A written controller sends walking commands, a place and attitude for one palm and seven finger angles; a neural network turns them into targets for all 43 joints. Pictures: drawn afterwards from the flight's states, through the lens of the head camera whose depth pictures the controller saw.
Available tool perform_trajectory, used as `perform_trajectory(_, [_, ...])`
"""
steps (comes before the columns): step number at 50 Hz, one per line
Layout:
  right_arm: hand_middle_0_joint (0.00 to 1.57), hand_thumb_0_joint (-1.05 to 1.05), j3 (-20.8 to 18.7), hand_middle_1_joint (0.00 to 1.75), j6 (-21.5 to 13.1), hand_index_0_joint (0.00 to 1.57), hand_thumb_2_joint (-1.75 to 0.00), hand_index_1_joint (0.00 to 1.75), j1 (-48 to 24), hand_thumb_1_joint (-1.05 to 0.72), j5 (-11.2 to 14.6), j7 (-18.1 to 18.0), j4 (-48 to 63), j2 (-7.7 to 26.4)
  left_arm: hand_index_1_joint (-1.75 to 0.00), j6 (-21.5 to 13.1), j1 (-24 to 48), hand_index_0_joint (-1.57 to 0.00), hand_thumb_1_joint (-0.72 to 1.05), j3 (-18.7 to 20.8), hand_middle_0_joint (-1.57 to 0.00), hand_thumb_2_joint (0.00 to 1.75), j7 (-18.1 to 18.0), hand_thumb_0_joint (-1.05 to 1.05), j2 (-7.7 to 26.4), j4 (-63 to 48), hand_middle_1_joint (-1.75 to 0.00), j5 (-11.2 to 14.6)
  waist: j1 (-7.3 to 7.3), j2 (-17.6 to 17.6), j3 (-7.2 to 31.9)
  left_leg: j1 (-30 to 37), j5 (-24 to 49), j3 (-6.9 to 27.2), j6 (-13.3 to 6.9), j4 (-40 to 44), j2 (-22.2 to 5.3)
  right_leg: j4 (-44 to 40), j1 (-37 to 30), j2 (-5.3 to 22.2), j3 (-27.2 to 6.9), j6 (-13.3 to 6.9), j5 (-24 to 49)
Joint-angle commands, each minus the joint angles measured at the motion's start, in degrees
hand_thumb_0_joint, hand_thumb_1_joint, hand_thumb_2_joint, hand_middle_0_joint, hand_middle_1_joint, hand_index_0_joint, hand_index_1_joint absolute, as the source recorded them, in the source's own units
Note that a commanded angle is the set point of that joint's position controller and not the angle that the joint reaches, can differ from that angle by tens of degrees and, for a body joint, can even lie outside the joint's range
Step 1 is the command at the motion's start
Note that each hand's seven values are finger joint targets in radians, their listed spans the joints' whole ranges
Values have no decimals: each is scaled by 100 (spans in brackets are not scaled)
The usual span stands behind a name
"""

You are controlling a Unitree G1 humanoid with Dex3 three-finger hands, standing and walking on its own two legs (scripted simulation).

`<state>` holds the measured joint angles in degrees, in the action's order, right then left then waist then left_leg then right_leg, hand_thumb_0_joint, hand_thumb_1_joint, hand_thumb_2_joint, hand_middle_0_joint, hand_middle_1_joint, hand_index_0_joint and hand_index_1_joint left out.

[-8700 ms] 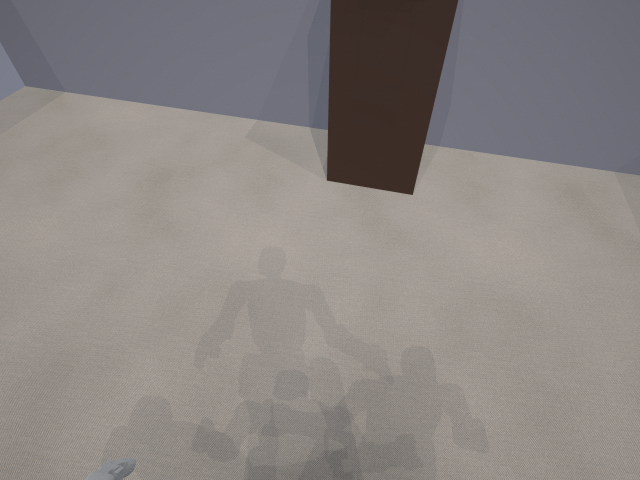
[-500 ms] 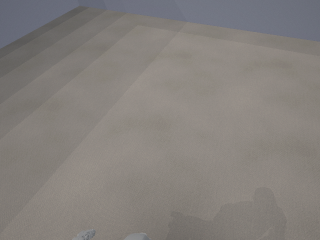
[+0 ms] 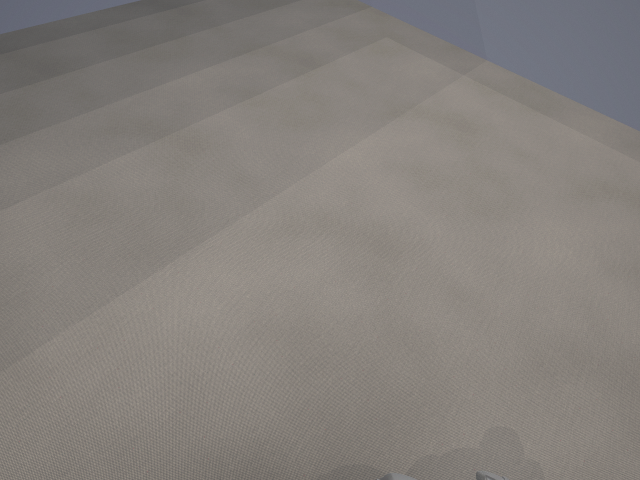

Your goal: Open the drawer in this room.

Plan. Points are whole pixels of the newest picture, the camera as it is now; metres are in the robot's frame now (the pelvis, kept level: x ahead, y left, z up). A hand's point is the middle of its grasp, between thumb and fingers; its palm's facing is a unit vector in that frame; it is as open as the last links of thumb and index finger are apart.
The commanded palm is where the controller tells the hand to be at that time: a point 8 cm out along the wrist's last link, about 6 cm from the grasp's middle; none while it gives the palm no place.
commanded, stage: turn or walk to find it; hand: left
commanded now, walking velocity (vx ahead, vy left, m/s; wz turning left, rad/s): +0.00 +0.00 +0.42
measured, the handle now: out of the picture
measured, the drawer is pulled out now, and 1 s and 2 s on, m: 0.00 0.00 0.00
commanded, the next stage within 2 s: none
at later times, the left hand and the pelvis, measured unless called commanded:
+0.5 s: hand out of the picture +0.05 +0.16 -0.14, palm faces +0.19 -0.94 -0.28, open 7.4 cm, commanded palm none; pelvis -0.03 -0.05 +0.00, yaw +11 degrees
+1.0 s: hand out of the picture -0.15 +0.18 -0.19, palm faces +0.48 -0.84 -0.25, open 7.4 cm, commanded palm none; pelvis -0.07 -0.02 -0.01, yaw +25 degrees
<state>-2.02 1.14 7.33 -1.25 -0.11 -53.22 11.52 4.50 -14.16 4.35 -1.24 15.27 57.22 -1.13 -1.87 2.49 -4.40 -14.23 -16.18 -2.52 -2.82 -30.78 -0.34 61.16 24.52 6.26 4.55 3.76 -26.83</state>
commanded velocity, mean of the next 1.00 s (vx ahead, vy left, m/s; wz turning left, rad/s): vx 0.00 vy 0.00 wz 0.42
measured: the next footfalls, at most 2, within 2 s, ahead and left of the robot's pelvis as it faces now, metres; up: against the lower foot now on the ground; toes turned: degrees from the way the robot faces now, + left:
right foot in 0.44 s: +0.02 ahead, -0.15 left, +0.00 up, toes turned +7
left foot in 0.92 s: -0.09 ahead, +0.09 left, +0.00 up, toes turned +28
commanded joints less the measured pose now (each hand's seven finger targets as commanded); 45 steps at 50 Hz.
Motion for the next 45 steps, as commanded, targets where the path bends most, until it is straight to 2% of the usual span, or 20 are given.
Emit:
perform_trajectory(1, [20,0,-264,30,-101,20,-90,30,393,-90,29,-118,220,1120,-30,-253,169,-20,90,37,-20,90,59,0,334,-500,-30,12,237,-964,592,873,3077,1264,-516,1208,-1291,373,564,20,-328,94,493])
perform_trajectory(10, [20,0,-329,30,-51,20,-90,30,680,-90,-5,-78,199,1095,-30,-221,621,-20,90,12,-20,90,9,0,310,-767,-30,18,391,-1038,462,689,1859,2015,-733,1411,-1327,-528,439,-85,-434,148,305])
perform_trajectory(13, [20,0,-364,30,-28,20,-90,30,762,-90,-35,-77,183,1127,-30,-248,760,-20,90,-7,-20,90,5,0,189,-886,-30,32,441,-1053,577,705,1902,2249,-777,1298,-1287,-1075,214,-236,-399,85,99])
perform_trajectory(16, [20,0,-377,30,-2,20,-90,30,717,-90,-46,-67,192,1120,-30,-275,672,-20,90,-21,-20,90,-8,0,136,-902,-30,63,390,-1168,685,409,1933,2440,-753,1218,-1195,-1700,-323,-390,-384,-11,120])
perform_trajectory(19, [20,0,-396,30,15,20,-90,30,609,-90,-16,-48,217,1081,-30,-334,233,-20,90,-9,-20,90,-35,0,172,-805,-30,97,170,-1028,914,11,1928,2405,-536,872,-916,-3095,-1288,-508,-306,-86,895])
perform_trajectory(20, [20,0,-396,30,17,20,-90,30,544,-90,20,-30,236,990,-30,-383,5,-20,90,22,-20,90,-51,0,275,-749,-30,87,41,-734,952,-451,1514,2222,-304,608,-706,-3910,-1964,-376,-343,-111,1460])
perform_trajectory(21, [20,0,-366,30,21,20,-90,30,615,-90,67,2,282,702,-30,-434,-149,-20,90,95,-20,90,-84,0,608,-736,-30,23,-10,124,1032,-1369,371,1714,56,-72,-214,-4476,-2772,502,-1138,-352,1221])
perform_trajectory(22, [20,0,-315,30,18,20,-90,30,553,-90,64,2,443,442,-30,-452,-156,-20,90,179,-20,90,-105,0,1054,-777,-30,-45,-85,1505,769,-2249,-1300,678,442,-1400,542,-4731,-2741,1889,-2520,-1007,1412])
perform_trajectory(23, [20,0,-411,30,79,20,-90,30,452,-90,9,-6,419,771,-30,-413,28,-20,90,124,-20,90,-117,0,1036,-897,-30,3,-56,918,621,-1938,-1608,806,419,-2546,331,-4804,-1706,2214,-2389,-1342,1490])
perform_trajectory(24, [20,0,-431,30,164,20,-90,30,569,-90,-22,29,313,764,-30,-429,468,-20,90,123,-20,90,-135,0,765,-985,-30,9,181,682,402,-1868,-1226,947,413,-3167,190,-4910,-1243,1830,-1879,-1295,1062])
perform_trajectory(25, [20,0,-449,30,218,20,-90,30,682,-90,-23,51,214,707,-30,-418,735,-20,90,108,-20,90,-138,0,647,-1040,-30,23,321,684,261,-1820,-1033,845,439,-3514,134,-4864,-1032,1563,-1688,-1142,1060])
perform_trajectory(26, [20,0,-436,30,240,20,-90,30,815,-90,-31,77,83,704,-30,-439,911,-20,90,33,-20,90,-110,0,516,-1054,-30,26,435,435,105,-1785,-690,721,487,-3808,50,-4723,-974,1276,-1188,-1037,1361])
perform_trajectory(28, [20,0,-404,30,231,20,-90,30,970,-90,-20,105,-3,600,-30,-508,741,-20,90,-18,-20,90,-82,0,356,-1002,-30,27,435,535,123,-1840,-352,552,596,-3903,13,-4498,-1238,1006,-607,-925,2179])
perform_trajectory(31, [20,0,-390,30,250,20,-90,30,770,-90,-13,106,16,599,-30,-523,346,-20,90,-6,-20,90,-80,0,386,-856,-30,12,261,726,81,-1860,-271,463,699,-3772,-94,-4492,-1423,1058,-489,-938,2295])
perform_trajectory(35, [20,0,-340,30,235,20,-90,30,324,-90,7,100,127,565,-30,-503,-33,-20,90,46,-20,90,-70,0,542,-694,-30,-40,55,760,115,-1663,-720,281,732,-2867,-162,-4373,-1705,1256,-501,-1094,2618])
perform_trajectory(39, [20,0,-235,30,151,20,-90,30,-1,-90,55,88,199,476,-30,-477,-273,-20,90,113,-20,90,-55,0,774,-575,-30,-77,-111,921,423,-1160,-1061,-35,676,-1624,-111,-3935,-2066,1368,-335,-1208,3713])
perform_trajectory(41, [20,0,-206,30,97,20,-90,30,29,-90,80,70,212,456,-30,-463,-324,-20,90,147,-20,90,-48,0,841,-509,-30,-82,-108,995,607,-866,-1024,-163,614,-997,-36,-3647,-2258,1378,-281,-1169,4265])
perform_trajectory(42, [20,0,-205,30,75,20,-90,30,195,-90,85,59,179,474,-30,-453,-240,-20,90,155,-20,90,-51,0,870,-494,-30,-72,-6,1007,726,-618,-770,-222,587,-596,-32,-3473,-2235,1388,-172,-1081,4269])
perform_trajectory(44, [20,0,-230,30,5,20,-90,30,543,-90,72,64,82,651,-30,-414,-95,-20,90,153,-20,90,-41,0,835,-499,-30,5,248,625,932,434,529,-198,495,732,-73,-2813,-1751,1175,201,-652,3741])
perform_trajectory(45, [20,0,-317,30,-58,20,-90,30,720,-90,44,63,75,1051,-30,-382,-163,-20,90,106,-20,90,-23,0,613,-574,-30,48,339,-462,1172,1435,1642,648,250,1090,-779,-1912,-798,786,470,-319,2515])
